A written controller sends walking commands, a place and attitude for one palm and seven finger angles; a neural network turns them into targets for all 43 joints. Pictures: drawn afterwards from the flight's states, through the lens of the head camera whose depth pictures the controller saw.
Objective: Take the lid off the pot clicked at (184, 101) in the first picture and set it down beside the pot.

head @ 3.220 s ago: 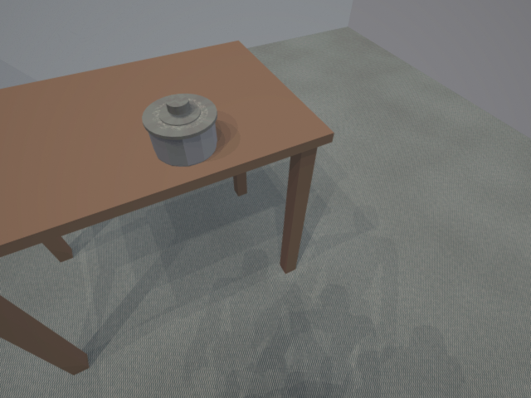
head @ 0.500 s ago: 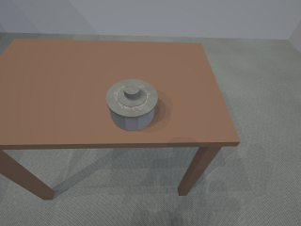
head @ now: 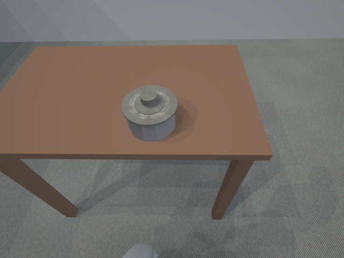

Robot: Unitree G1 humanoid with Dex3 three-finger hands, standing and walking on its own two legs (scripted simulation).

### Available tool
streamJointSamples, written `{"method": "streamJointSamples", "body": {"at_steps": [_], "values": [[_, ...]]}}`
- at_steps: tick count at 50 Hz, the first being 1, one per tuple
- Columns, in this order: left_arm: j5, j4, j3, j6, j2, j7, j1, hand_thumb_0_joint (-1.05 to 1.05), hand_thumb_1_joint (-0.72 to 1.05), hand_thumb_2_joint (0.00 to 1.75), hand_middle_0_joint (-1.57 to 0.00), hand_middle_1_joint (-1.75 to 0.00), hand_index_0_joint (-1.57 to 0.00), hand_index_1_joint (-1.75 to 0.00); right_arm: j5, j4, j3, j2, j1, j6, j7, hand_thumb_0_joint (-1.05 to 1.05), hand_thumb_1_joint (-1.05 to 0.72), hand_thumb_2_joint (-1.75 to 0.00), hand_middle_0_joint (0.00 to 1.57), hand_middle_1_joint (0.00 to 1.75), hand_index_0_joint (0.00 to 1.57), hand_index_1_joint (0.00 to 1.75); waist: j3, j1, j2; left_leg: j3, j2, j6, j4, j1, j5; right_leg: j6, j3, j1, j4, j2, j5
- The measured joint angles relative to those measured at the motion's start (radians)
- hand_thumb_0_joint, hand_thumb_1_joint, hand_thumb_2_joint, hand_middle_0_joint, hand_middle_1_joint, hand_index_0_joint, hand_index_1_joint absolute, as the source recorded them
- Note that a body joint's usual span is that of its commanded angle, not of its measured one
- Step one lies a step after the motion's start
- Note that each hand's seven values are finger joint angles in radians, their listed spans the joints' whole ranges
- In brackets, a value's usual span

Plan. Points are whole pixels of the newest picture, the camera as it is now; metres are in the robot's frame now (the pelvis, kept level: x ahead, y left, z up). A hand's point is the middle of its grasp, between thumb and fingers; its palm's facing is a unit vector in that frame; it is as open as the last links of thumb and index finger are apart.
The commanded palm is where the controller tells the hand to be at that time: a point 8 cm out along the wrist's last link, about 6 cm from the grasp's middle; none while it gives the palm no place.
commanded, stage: come to a stop and stand still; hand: left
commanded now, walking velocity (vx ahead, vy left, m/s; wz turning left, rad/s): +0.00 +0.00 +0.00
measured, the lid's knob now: (148, 97) +0.49 +0.12 +0.08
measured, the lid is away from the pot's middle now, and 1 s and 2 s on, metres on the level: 0.00 0.00 0.00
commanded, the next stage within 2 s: look again from close up in 0.76 s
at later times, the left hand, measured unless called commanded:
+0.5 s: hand out of the picture +0.03 +0.27 -0.18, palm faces +0.02 -0.98 -0.21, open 7.4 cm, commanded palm none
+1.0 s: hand out of the picture -0.04 +0.25 -0.19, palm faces +0.02 -0.98 -0.18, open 7.4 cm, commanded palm none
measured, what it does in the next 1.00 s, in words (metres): steps on the spot: left foot, then right foot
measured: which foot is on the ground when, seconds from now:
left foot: up 0.00-0.14, down 0.16-1.00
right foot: down 0.00-0.16, up 0.18-0.48, down 0.50-1.00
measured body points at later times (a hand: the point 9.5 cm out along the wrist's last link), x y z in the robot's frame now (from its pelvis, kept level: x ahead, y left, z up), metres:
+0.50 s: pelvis -0.01 +0.08 +0.00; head +0.00 +0.10 +0.45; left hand +0.03 +0.32 -0.16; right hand +0.00 -0.15 -0.15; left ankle -0.01 +0.15 -0.74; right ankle -0.06 -0.04 -0.74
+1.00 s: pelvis -0.02 +0.09 -0.01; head -0.02 +0.10 +0.44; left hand -0.04 +0.30 -0.17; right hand -0.02 -0.14 -0.16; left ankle -0.01 +0.15 -0.74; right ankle -0.06 -0.04 -0.74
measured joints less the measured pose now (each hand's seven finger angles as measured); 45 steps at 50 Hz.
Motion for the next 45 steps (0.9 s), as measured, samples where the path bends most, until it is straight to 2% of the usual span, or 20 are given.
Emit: {"method": "streamJointSamples", "body": {"at_steps": [5, 7, 8, 10, 12, 15, 18, 22, 26, 30, 35, 43, 45], "values": [[0.003, 0.013, 0.005, 0.013, 0.020, -0.014, -0.001, 0.00, 0.90, 0.90, -0.20, -0.30, -0.20, -0.30, 0.012, 0.007, 0.019, 0.035, 0.009, -0.031, 0.003, 0.01, -0.91, -0.90, 0.19, 0.29, 0.20, 0.30, -0.019, 0.010, -0.027, 0.033, 0.011, 0.019, -0.297, 0.119, 0.004, 0.028, 0.008, -0.008, -0.004, -0.009, 0.014], [-0.002, 0.021, 0.009, 0.018, 0.029, -0.016, -0.006, 0.00, 0.90, 0.90, -0.20, -0.30, -0.20, -0.30, 0.014, 0.009, 0.029, 0.049, 0.022, -0.051, 0.001, 0.01, -0.91, -0.90, 0.19, 0.29, 0.20, 0.30, -0.033, 0.006, -0.030, 0.049, 0.011, 0.027, -0.463, 0.195, 0.073, 0.046, 0.007, -0.022, 0.019, -0.005, 0.007], [-0.005, 0.022, 0.011, 0.022, 0.032, -0.016, -0.008, 0.00, 0.90, 0.90, -0.20, -0.30, -0.20, -0.30, 0.013, 0.007, 0.033, 0.052, 0.032, -0.063, 0.001, 0.01, -0.91, -0.90, 0.19, 0.29, 0.20, 0.30, -0.044, -0.001, -0.019, 0.043, 0.019, 0.042, -0.534, 0.226, 0.079, 0.051, -0.001, -0.039, 0.044, 0.006, -0.005], [-0.009, 0.037, 0.018, 0.034, 0.052, -0.013, -0.037, 0.00, 0.90, 0.90, -0.20, -0.30, -0.20, -0.30, 0.005, 0.020, 0.042, 0.085, 0.043, -0.070, -0.004, 0.01, -0.91, -0.90, 0.19, 0.29, 0.20, 0.30, -0.042, -0.009, -0.051, 0.047, 0.001, 0.079, -0.521, 0.218, 0.070, 0.042, 0.013, -0.067, 0.120, 0.001, -0.115], [-0.009, 0.050, 0.020, 0.040, 0.063, -0.009, -0.059, 0.00, 0.91, 0.90, -0.20, -0.30, -0.20, -0.30, -0.001, 0.032, 0.056, 0.111, 0.065, -0.070, -0.008, 0.01, -0.91, -0.90, 0.19, 0.29, 0.20, 0.30, -0.050, -0.017, -0.062, 0.049, -0.005, 0.099, -0.543, 0.226, 0.089, 0.033, 0.020, -0.097, 0.219, 0.017, -0.189], [-0.009, 0.058, 0.021, 0.033, 0.064, -0.016, -0.086, 0.00, 0.91, 0.90, -0.20, -0.30, -0.20, -0.30, 0.002, 0.050, 0.056, 0.126, 0.092, -0.074, -0.028, 0.00, -0.93, -0.90, 0.20, 0.29, 0.21, 0.30, -0.061, -0.027, -0.063, 0.053, -0.017, 0.114, -0.620, 0.253, 0.138, 0.027, 0.018, -0.124, 0.331, 0.029, -0.180], [-0.010, 0.061, 0.017, 0.025, 0.058, -0.017, -0.102, 0.00, 0.91, 0.90, -0.20, -0.30, -0.20, -0.30, 0.002, 0.068, 0.060, 0.119, 0.110, -0.080, -0.032, 0.00, -0.94, -0.90, 0.20, 0.30, 0.21, 0.30, -0.069, -0.037, -0.063, 0.063, -0.035, 0.129, -0.679, 0.269, 0.170, 0.031, 0.008, -0.111, 0.340, 0.026, -0.173], [-0.016, 0.071, 0.007, 0.020, 0.042, -0.014, -0.123, 0.00, 0.91, 0.90, -0.20, -0.30, -0.20, -0.30, -0.001, 0.092, 0.062, 0.114, 0.133, -0.088, -0.036, 0.00, -0.93, -0.90, 0.20, 0.29, 0.21, 0.30, -0.071, -0.057, -0.052, 0.069, -0.055, 0.141, -0.707, 0.274, 0.187, 0.029, -0.005, -0.035, 0.199, 0.024, -0.174], [-0.020, 0.085, -0.002, 0.002, 0.028, -0.008, -0.132, 0.00, 0.91, 0.90, -0.20, -0.30, -0.20, -0.30, 0.007, 0.123, 0.064, 0.119, 0.155, -0.094, -0.037, 0.00, -0.92, -0.90, 0.20, 0.29, 0.21, 0.30, -0.070, -0.063, -0.056, 0.089, -0.079, 0.141, -0.666, 0.253, 0.165, 0.019, 0.008, 0.070, -0.032, 0.015, -0.050], [-0.023, 0.105, -0.014, -0.009, -0.005, -0.006, -0.125, 0.00, 0.91, 0.90, -0.20, -0.30, -0.20, -0.30, 0.009, 0.153, 0.064, 0.116, 0.162, -0.091, -0.033, 0.01, -0.92, -0.90, 0.20, 0.29, 0.20, 0.30, -0.057, -0.074, -0.010, 0.090, -0.056, 0.138, -0.654, 0.260, 0.155, 0.025, 0.010, 0.092, -0.062, 0.037, -0.041], [-0.025, 0.124, -0.018, -0.009, -0.016, -0.002, -0.102, 0.00, 0.92, 0.90, -0.20, -0.30, -0.20, -0.30, 0.010, 0.180, 0.067, 0.130, 0.178, -0.093, -0.030, 0.01, -0.91, -0.90, 0.20, 0.29, 0.20, 0.30, -0.056, -0.077, -0.011, 0.095, -0.049, 0.135, -0.658, 0.273, 0.154, 0.023, 0.016, 0.106, -0.074, 0.045, -0.034], [-0.025, 0.151, -0.023, -0.009, -0.031, -0.003, -0.064, 0.00, 0.91, 0.90, -0.20, -0.30, -0.20, -0.30, 0.011, 0.197, 0.067, 0.141, 0.184, -0.095, -0.034, 0.01, -0.91, -0.90, 0.20, 0.29, 0.20, 0.30, -0.060, -0.068, -0.020, 0.093, -0.047, 0.135, -0.661, 0.277, 0.155, 0.022, 0.014, 0.113, -0.083, 0.046, -0.030], [-0.017, 0.153, -0.033, -0.023, -0.039, 0.010, -0.059, 0.00, 0.91, 0.90, -0.20, -0.30, -0.20, -0.30, 0.012, 0.176, 0.073, 0.132, 0.182, -0.098, -0.033, 0.01, -0.91, -0.90, 0.20, 0.29, 0.20, 0.30, -0.053, -0.068, -0.007, 0.086, -0.039, 0.134, -0.621, 0.248, 0.143, 0.022, 0.005, 0.103, -0.078, 0.054, -0.029]]}}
